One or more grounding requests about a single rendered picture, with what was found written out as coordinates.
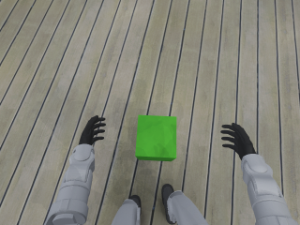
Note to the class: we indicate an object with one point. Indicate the robot left foot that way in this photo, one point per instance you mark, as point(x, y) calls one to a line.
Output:
point(137, 200)

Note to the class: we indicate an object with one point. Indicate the robot right hand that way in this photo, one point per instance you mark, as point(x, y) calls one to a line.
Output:
point(243, 145)

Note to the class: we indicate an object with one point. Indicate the carton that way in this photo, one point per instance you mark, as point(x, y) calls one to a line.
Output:
point(156, 138)

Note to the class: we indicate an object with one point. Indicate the right robot forearm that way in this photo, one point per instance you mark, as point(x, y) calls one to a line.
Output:
point(266, 198)

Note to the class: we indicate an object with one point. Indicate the robot right foot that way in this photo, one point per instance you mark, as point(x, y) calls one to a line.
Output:
point(166, 191)

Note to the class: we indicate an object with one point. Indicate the left robot forearm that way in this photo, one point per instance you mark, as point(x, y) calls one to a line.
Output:
point(71, 206)

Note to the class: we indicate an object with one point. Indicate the robot left hand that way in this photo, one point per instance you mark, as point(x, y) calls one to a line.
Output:
point(89, 131)

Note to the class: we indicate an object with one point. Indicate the robot foot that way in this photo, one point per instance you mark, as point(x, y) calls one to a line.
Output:
point(166, 191)
point(137, 200)

